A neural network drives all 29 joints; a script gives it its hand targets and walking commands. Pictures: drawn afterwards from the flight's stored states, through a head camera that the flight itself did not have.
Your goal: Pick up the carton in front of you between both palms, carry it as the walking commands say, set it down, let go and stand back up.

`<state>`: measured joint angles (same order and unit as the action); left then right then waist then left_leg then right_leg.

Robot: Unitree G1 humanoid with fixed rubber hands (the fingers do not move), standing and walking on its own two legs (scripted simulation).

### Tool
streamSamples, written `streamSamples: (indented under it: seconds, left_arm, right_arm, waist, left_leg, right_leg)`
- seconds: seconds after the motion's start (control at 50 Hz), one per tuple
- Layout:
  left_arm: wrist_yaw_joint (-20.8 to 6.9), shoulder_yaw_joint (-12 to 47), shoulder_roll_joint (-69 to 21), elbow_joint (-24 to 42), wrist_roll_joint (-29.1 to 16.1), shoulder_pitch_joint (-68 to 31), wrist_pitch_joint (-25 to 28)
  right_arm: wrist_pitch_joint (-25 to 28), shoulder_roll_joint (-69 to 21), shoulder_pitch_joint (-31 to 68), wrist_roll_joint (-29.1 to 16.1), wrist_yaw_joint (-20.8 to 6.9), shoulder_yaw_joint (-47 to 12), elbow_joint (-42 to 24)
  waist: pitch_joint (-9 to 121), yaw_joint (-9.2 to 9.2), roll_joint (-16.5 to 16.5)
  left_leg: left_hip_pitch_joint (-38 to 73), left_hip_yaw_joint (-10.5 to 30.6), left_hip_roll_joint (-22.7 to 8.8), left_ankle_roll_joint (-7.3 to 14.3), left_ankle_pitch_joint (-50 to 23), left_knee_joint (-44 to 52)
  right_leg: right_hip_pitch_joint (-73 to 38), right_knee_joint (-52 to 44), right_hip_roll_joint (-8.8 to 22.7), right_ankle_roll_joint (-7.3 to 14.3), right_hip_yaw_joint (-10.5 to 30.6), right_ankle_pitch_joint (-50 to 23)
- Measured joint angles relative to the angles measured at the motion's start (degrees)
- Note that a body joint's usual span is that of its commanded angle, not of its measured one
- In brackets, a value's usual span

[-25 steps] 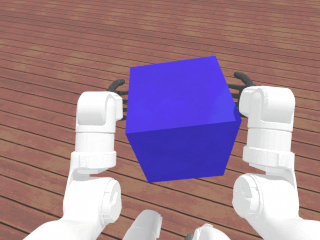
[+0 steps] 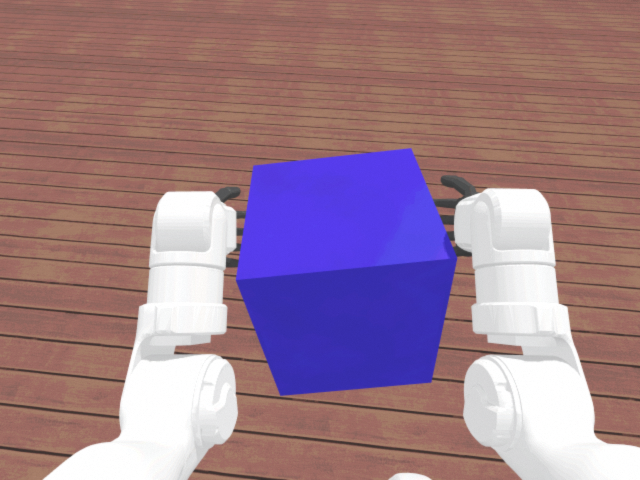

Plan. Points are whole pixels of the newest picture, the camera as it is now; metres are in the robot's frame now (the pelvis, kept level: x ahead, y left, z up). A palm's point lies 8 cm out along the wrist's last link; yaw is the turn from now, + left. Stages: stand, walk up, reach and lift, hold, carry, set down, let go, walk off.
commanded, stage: carry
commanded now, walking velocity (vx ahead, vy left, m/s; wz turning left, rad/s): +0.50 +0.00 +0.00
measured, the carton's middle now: (343, 275) +0.37 -0.01 +0.05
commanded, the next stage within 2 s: none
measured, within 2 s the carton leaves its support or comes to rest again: neither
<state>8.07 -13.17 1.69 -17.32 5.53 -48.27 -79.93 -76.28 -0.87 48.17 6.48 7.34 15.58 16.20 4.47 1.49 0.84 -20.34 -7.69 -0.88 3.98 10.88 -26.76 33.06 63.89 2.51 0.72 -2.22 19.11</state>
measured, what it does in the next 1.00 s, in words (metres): walks ahead: right foot, then left foot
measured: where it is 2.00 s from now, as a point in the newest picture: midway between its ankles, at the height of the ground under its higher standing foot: (326, 242)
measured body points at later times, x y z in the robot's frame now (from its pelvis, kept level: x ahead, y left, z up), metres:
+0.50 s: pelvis +0.30 -0.05 +0.01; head +0.32 -0.06 +0.46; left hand +0.59 +0.11 +0.08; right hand +0.61 -0.19 +0.08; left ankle +0.32 +0.09 -0.68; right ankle +0.28 -0.14 -0.74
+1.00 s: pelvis +0.59 +0.01 +0.01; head +0.58 +0.02 +0.46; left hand +0.88 +0.15 +0.08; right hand +0.88 -0.14 +0.10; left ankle +0.56 +0.08 -0.74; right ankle +0.71 -0.16 -0.68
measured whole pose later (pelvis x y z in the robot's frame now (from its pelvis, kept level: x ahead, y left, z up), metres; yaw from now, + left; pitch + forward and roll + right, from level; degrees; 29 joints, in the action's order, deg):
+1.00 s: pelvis +0.59 +0.01 +0.01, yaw +0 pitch +4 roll -1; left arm 8.1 -6.2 -8.0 14.2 8.7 -11.8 -72.5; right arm -67.8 -8.2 12.4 7.3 6.0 6.4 -13.6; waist 7.4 0.9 0.6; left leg -7.5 -13.0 -1.8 2.7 11.7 -15.1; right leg 36.4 43.9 7.7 -1.5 -5.6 7.3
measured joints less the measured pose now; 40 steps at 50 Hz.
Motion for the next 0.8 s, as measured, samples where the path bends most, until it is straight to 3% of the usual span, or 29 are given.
streamSamples:
  seconds: [0.12, 0.24, 0.28, 0.32, 0.36, 0.4, 0.5, 0.6, 0.66, 0.7, 0.72, 0.76, 0.8]
  left_arm:
    - [0.27, 0.62, -1.08, 4.69, -0.23, 4.03, 2.78]
    - [0.06, 1.16, -2.61, 9.99, -0.34, 10.47, 5.47]
    - [-0.17, 1.2, -4.05, 11.71, 0.23, 12.57, 6.57]
    - [-0.29, 1.61, -6.52, 13.45, 1.85, 15.49, 8.36]
    - [-0.33, 2.09, -8.62, 16.35, 3.16, 19.62, 8.71]
    - [-0.3, 2.41, -10.27, 20.87, 3.77, 24.64, 8.66]
    - [-0.79, 4.79, -10.49, 31.55, 3.32, 33.34, 9.09]
    - [-0.68, 6.43, -9.94, 35.0, 2.53, 35.51, 8.22]
    - [-0.64, 6.63, -9.9, 34.56, 2.73, 35.62, 7.03]
    - [-0.57, 6.29, -9.78, 33.88, 3.04, 35.18, 6.28]
    - [-0.58, 5.95, -9.25, 33.0, 2.99, 34.97, 6.22]
    - [-0.49, 5.42, -8.2, 30.82, 2.61, 34.89, 5.73]
    - [-0.21, 5.41, -8.08, 28.74, 2.37, 34.87, 5.17]
  right_arm:
    - [2.94, -2.03, -4.26, 0.56, 0.05, 0.58, -5.15]
    - [4.92, -4.84, -10.32, 2.18, 0.04, -0.35, -11.32]
    - [5.27, -5.0, -12.91, 2.3, -0.13, -0.91, -14.19]
    - [6.15, -4.63, -16.18, 1.84, -0.69, -1.18, -16.59]
    - [6.45, -5.23, -20.09, 1.42, -0.97, -1.46, -19.18]
    - [6.71, -6.57, -23.94, 1.14, -0.98, -2.15, -22.28]
    - [8.57, -8.37, -31.82, 0.97, -0.75, -6.97, -30.92]
    - [7.74, -7.5, -34.79, 0.82, -0.58, -9.62, -34.97]
    - [6.68, -7.45, -34.99, 1.01, -0.77, -9.54, -34.49]
    - [6.3, -7.63, -34.1, 1.35, -1.12, -9.23, -32.94]
    - [6.81, -7.77, -33.54, 1.65, -1.28, -9.42, -31.08]
    - [7.12, -7.99, -32.63, 2.21, -1.29, -9.86, -27.32]
    - [6.72, -7.89, -33.02, 2.4, -1.14, -9.81, -25.51]
  waist:
    - [-2.19, -1.42, 0.63]
    - [-1.61, -2.59, 0.34]
    - [-0.94, -2.45, -0.82]
    - [-1.17, -2.27, -2.65]
    - [-1.6, -1.57, -2.26]
    - [-1.94, -0.94, -1.86]
    - [-2.25, -0.85, -1.48]
    - [0.67, -1.5, -1.47]
    - [3.32, -2.03, -0.9]
    - [4.77, -2.18, -0.12]
    - [5.28, -1.91, 1.16]
    - [5.42, -1.42, 1.39]
    - [4.9, -1.32, 0.72]
  left_leg:
    - [8.54, 0.25, 0.23, -1.25, 0.9, 8.15]
    - [16.01, 0.65, -0.82, -4.29, 7.7, 8.22]
    - [14.83, 1.53, -2.13, -5.23, 13.33, -0.29]
    - [8.26, 4.02, -2.85, -5.13, 14.05, -16.69]
    - [1.16, 4.81, -1.57, -4.54, 14.65, -29.8]
    - [-4.15, 3.9, -1.5, -4.37, 12.53, -33.11]
    - [-11.39, 2.52, -3.28, -5.31, 6.73, -22.14]
    - [-11.49, 0.24, -3.96, -5.06, -2.63, -7.11]
    - [-8.32, -2.31, -3.33, -4.23, -5.55, -1.22]
    - [-5.24, -4.39, -2.61, -2.9, -6.22, 0.48]
    - [-5.57, -5.3, -2.04, -1.41, -5.75, -2.42]
    - [-5.03, -6.04, -2.1, 0.36, -1.74, -5.38]
    - [-2.46, -6.16, -2.31, 0.33, -0.2, -3.46]
  right_leg:
    - [3.8, -19.35, 2.99, -1.78, -1.61, -8.24]
    - [-4.39, -39.69, 1.2, -1.21, -6.38, -17.32]
    - [-7.95, -41.98, 0.32, 0.68, -8.37, -18.88]
    - [-8.1, -37.94, -0.3, 2.53, -9.49, -14.41]
    - [-10.33, -38.31, 0.22, 2.82, -9.69, -11.26]
    - [-13.43, -40.91, 0.56, 1.87, -9.56, -10.63]
    - [-21.09, -46.04, 0.49, 1.34, -8.83, -8.43]
    - [-29.05, -48.21, 0.33, -0.55, -8.75, -3.7]
    - [-33.25, -46.37, 0.89, -2.35, -8.29, 1.19]
    - [-33.74, -39.68, 2.27, -3.56, -7.39, 6.93]
    - [-31.42, -32.74, 3.94, -3.44, -6.55, 8.48]
    - [-23.21, -15.32, 3.59, -2.69, -2.93, 8.77]
    - [-15.03, -3.73, 2.6, -1.46, -1.8, 7.16]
